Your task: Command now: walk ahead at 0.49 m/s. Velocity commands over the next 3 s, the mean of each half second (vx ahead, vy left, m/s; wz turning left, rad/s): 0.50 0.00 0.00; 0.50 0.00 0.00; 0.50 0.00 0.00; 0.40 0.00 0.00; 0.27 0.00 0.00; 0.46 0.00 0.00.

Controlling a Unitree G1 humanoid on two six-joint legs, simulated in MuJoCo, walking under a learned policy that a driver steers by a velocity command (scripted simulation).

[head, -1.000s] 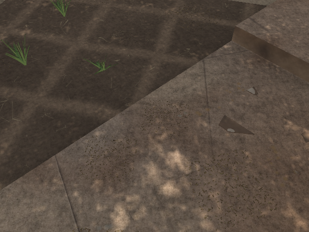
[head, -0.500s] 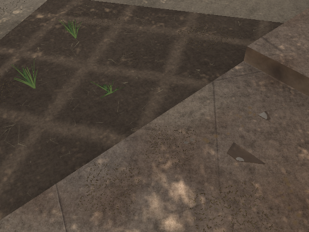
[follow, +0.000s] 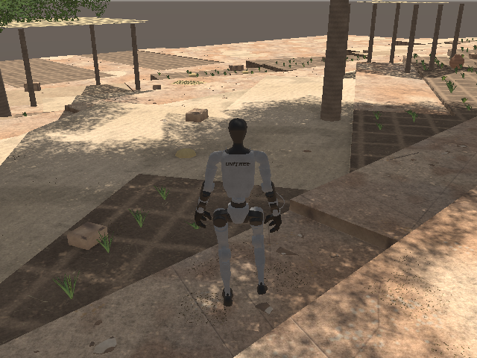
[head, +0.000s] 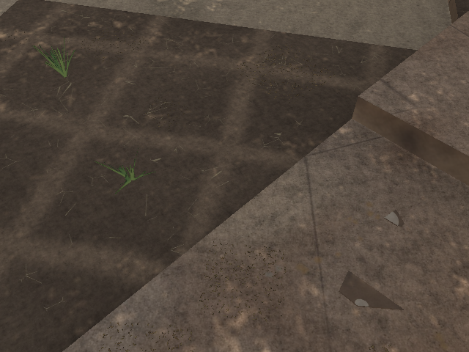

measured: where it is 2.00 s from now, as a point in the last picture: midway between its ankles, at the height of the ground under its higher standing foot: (243, 189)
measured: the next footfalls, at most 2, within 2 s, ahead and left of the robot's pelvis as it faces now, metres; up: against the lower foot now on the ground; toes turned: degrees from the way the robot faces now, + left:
right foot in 0.36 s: +0.39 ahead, -0.15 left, +0.00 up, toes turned -2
left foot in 0.92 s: +0.70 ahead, +0.09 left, +0.00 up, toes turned +3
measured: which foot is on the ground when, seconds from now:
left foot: down 0.00-0.38, up 0.40-0.90, down 0.92-1.00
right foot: up 0.00-0.34, down 0.36-0.94, up 0.96-1.00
